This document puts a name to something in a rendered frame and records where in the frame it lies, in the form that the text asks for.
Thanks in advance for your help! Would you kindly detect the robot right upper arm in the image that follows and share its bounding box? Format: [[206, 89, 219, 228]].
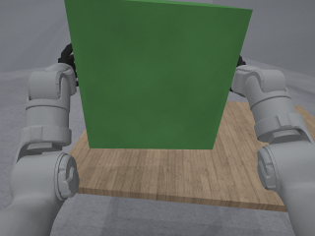
[[257, 140, 315, 236]]

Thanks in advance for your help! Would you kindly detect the robot right hand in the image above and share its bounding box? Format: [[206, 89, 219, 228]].
[[229, 55, 246, 92]]

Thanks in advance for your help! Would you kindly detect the robot right forearm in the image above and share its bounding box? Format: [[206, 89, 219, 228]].
[[230, 65, 315, 147]]

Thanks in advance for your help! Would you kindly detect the robot left upper arm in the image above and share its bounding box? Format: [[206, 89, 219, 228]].
[[0, 152, 80, 236]]

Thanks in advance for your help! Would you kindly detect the carton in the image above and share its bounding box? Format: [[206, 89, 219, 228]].
[[64, 0, 253, 149]]

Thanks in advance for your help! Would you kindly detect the table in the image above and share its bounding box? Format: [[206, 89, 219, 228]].
[[68, 101, 315, 212]]

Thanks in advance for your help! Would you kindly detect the robot left forearm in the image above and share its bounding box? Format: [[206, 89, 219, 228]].
[[9, 63, 77, 199]]

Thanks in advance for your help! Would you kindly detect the robot left hand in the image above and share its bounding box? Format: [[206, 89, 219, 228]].
[[58, 43, 79, 87]]

